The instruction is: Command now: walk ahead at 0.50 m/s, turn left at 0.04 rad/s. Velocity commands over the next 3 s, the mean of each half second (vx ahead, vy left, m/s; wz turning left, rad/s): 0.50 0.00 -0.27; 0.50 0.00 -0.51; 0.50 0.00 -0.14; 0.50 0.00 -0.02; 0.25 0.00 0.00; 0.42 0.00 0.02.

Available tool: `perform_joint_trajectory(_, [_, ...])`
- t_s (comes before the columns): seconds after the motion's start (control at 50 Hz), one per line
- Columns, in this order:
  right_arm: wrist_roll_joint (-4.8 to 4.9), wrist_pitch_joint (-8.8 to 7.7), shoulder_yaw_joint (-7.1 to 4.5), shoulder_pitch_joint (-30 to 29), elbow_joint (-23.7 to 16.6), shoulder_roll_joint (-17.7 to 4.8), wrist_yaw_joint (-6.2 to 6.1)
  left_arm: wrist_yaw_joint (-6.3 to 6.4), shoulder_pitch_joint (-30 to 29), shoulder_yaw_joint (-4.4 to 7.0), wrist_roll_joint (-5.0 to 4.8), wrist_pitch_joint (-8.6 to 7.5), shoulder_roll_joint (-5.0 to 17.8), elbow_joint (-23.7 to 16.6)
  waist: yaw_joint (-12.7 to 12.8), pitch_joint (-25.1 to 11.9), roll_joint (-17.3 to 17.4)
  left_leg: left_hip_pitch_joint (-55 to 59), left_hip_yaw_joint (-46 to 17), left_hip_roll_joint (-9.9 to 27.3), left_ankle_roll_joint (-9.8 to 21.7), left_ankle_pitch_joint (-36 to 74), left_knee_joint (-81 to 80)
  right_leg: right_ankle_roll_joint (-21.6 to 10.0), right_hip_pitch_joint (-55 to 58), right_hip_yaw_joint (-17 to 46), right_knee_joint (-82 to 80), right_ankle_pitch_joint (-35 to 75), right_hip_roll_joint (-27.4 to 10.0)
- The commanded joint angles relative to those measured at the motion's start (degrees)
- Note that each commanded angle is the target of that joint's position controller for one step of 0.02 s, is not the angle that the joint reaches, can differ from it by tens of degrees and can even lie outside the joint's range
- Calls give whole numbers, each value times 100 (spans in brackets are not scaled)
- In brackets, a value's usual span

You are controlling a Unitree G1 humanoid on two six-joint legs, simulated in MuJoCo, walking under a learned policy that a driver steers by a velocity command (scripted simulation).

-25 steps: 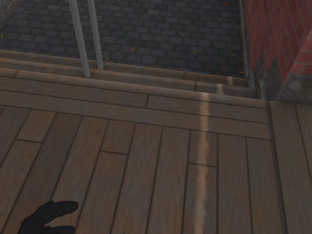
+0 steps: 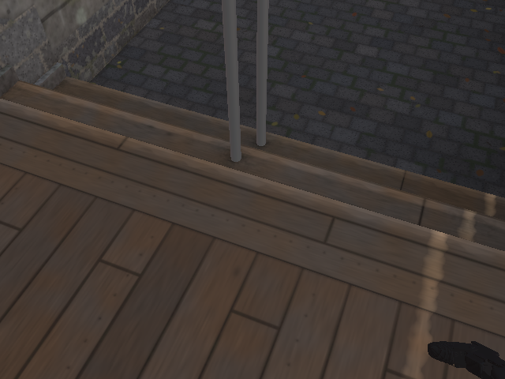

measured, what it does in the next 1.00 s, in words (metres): walks ahead, turning right: left foot, then right foot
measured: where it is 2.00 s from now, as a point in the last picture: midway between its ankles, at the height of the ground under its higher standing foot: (385, 231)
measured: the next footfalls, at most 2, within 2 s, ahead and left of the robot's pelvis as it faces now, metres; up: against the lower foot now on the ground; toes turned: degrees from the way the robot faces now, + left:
left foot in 0.04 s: +0.18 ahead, +0.13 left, +0.00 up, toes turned +1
right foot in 0.60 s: +0.44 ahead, -0.15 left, +0.00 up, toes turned -17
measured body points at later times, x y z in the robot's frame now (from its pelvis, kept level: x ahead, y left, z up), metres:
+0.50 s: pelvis +0.25 +0.01 +0.00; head +0.27 +0.01 +0.45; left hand +0.48 +0.21 -0.10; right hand +0.22 -0.27 -0.13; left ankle +0.14 +0.13 -0.74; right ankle +0.39 -0.16 -0.70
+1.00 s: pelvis +0.50 -0.08 +0.00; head +0.52 -0.11 +0.45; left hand +0.68 +0.15 -0.10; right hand +0.59 -0.40 -0.08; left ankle +0.73 -0.01 -0.70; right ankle +0.40 -0.13 -0.74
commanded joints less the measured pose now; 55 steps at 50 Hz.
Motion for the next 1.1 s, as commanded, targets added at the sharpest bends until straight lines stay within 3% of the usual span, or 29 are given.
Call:
perform_joint_trajectory(0.02, [-27,-129,-264,297,-321,-719,9,57,-165,236,-35,24,1061,-249,-660,-199,-660,1115,261,-260,285,-185,-492,-761,-107,745,534,3270,-1394])
perform_joint_trajectory(0.04, [-70,-124,-396,1106,-111,-1009,-45,67,-167,169,6,18,890,-278,-1015,-770,-505,2396,86,-81,495,-41,-448,-578,-538,459,1581,3511,-1095])
perform_joint_trajectory(0.06, [-148,-90,-509,2182,30,-1497,-116,81,-218,9,197,-23,505,-487,-1380,-1693,381,4058,-1364,1191,932,367,-274,-312,-1746,103,3520,1752,-666])
perform_joint_trajectory(0.08, [-157,-50,-539,2237,93,-1700,-78,55,413,-99,73,-139,123,-540,-1043,-2091,1774,5252,-3617,2102,1719,-732,-926,-80,-3756,278,4996,-1501,93])
perform_joint_trajectory(0.1, [-87,-44,-413,2138,61,-1156,-71,35,35,47,-49,-183,756,-464,-1254,-1554,948,4832,-3453,1935,1532,-1447,-1164,-93,-4355,745,5566,-1440,-223])
perform_joint_trajectory(0.12, [-68,-54,-333,1816,36,-952,-79,11,-388,103,-113,-195,887,-582,-1187,-910,655,4151,-2618,1742,1308,-1288,-1274,-132,-4499,687,5546,-882,-435])
perform_joint_trajectory(0.14, [-99,-67,-279,1463,10,-817,-63,25,-573,96,-70,-164,788,-587,-1007,-594,266,3481,-2075,1487,1179,-918,-1458,-87,-4271,591,5330,-420,-652])
perform_joint_trajectory(0.16, [-121,-93,-247,1212,11,-687,-44,30,-639,118,-6,-113,733,-604,-866,-316,279,2981,-1679,1306,1134,-641,-1674,-28,-4117,587,5065,-100,-777])
perform_joint_trajectory(0.2, [-167,-190,-246,1029,84,-619,-42,34,-418,114,-20,23,532,-533,-630,-205,456,2385,-1116,1145,1090,-197,-2026,68,-3648,615,4935,285,-876])
perform_joint_trajectory(0.3, [-216,-270,-323,1167,386,-788,-138,54,-808,124,8,124,365,-705,-630,36,175,2413,-118,1127,1056,877,-2254,239,-4115,814,4184,1345,-812])
perform_joint_trajectory(0.38, [-169,-217,-343,1264,532,-923,-202,-71,-1431,66,30,91,225,-920,-858,229,125,2578,533,1021,860,922,-2318,157,-3946,447,2954,2269,-750])
perform_joint_trajectory(0.48, [-60,-32,-413,1703,805,-1115,-244,-250,-2226,11,20,89,153,-1412,-1133,495,75,3498,828,1339,765,1316,-1994,-100,-4238,37,2158,1797,-678])
perform_joint_trajectory(0.54, [-4,95,-471,1585,797,-1310,-292,-331,-2063,97,19,117,309,-1570,-876,201,309,3770,1091,1378,581,3425,-1168,-394,-3558,-420,2008,962,-297])
perform_joint_trajectory(0.56, [9,144,-497,1545,782,-1405,-323,-329,-1694,175,29,138,447,-1531,-645,-83,428,3763,1175,1340,514,4343,-537,-520,-2990,-591,2018,691,-61])
perform_joint_trajectory(0.58, [27,184,-494,1446,755,-1428,-350,-293,-913,319,25,154,682,-1355,-199,-501,368,3465,1318,1179,386,4641,506,-691,-1923,-677,1738,838,196])
perform_joint_trajectory(0.6, [12,158,-444,1425,690,-1331,-373,-190,32,515,17,191,1060,-1126,258,-978,81,2393,1368,928,146,3636,1953,-950,-252,-191,1451,1273,85])
perform_joint_trajectory(0.62, [-262,28,-193,1952,425,-495,-293,-80,202,631,-12,206,1747,-1090,-252,-1423,-1503,-142,1197,7,-222,-1736,4096,-1815,1835,2522,1399,1592,-1465])
perform_joint_trajectory(0.64, [-121,-217,-142,1722,265,-657,-201,-117,303,546,9,116,1588,-1302,-83,-2503,-1353,-1191,-199,-621,-302,-3217,5258,-2619,2618,4940,370,757,-2225])
perform_joint_trajectory(0.66, [107,-349,-259,1105,127,-1054,-138,-132,168,448,60,63,1200,-1257,106,-1842,-749,-1710,-527,-236,-171,-2709,5224,-2226,2230,4129,198,778,-2006])
perform_joint_trajectory(0.68, [118,-411,-217,893,39,-983,-143,-119,-118,390,30,31,983,-1258,-89,-1170,-451,-1685,-452,1,-69,-2227,4739,-1978,1392,3349,197,984,-1735])
perform_joint_trajectory(0.7, [-11,-411,-227,853,92,-953,-188,-112,-528,326,24,25,808,-1330,-369,-718,-109,-1365,-415,210,-86,-1933,4213,-1782,493,2797,143,1459,-1489])
perform_joint_trajectory(0.72, [-93,-361,-291,908,110,-1040,-209,-90,-805,265,72,27,629,-1431,-569,-540,-185,-943,-434,340,-117,-1740,3858,-1708,-129,2435,25,1920,-1310])
perform_joint_trajectory(0.74, [-130,-276,-308,972,101,-1029,-205,-61,-911,247,135,45,616,-1505,-696,-441,-323,-678,-414,355,-177,-1617,3705,-1708,-521,2299,-97,2190,-1200])
perform_joint_trajectory(0.8, [-200,-121,-254,949,88,-793,-234,37,-812,298,131,33,785,-1443,-774,-296,-318,-483,-218,287,-430,-1255,2953,-1725,-1204,1838,-237,2778,-1013])
perform_joint_trajectory(0.9, [-157,-120,-110,12,-119,-508,-178,193,-373,316,28,93,880,-1211,-390,-193,-581,-126,-170,-34,-552,538,874,-1291,-1388,1469,-83,1983,-662])
perform_joint_trajectory(1.0, [-123,-244,-176,-499,-283,-725,1,175,32,279,47,171,866,-945,-154,6,-653,-77,-218,-141,-296,529,82,-1178,-774,1984,322,1436,-1024])
perform_joint_trajectory(1.06, [-127,-306,-255,-115,-237,-830,20,179,-3,288,57,241,917,-868,-377,-16,-878,369,-31,-267,10,-106,-250,-1030,-385,2170,803,2164,-1110])
perform_joint_trajectory(1.08, [-165,-336,-333,383,-114,-947,0,179,-84,252,54,254,837,-898,-648,-281,-848,1113,22,-325,188,58,-440,-903,-427,2029,1327,2851,-868])
perform_joint_trajectory(1.1, [-226,-377,-424,1188,1,-1208,-11,178,-148,168,90,243,638,-978,-1012,-963,-501,2437,-547,287,546,498,-225,-680,-934,1659,2601,2685,-539])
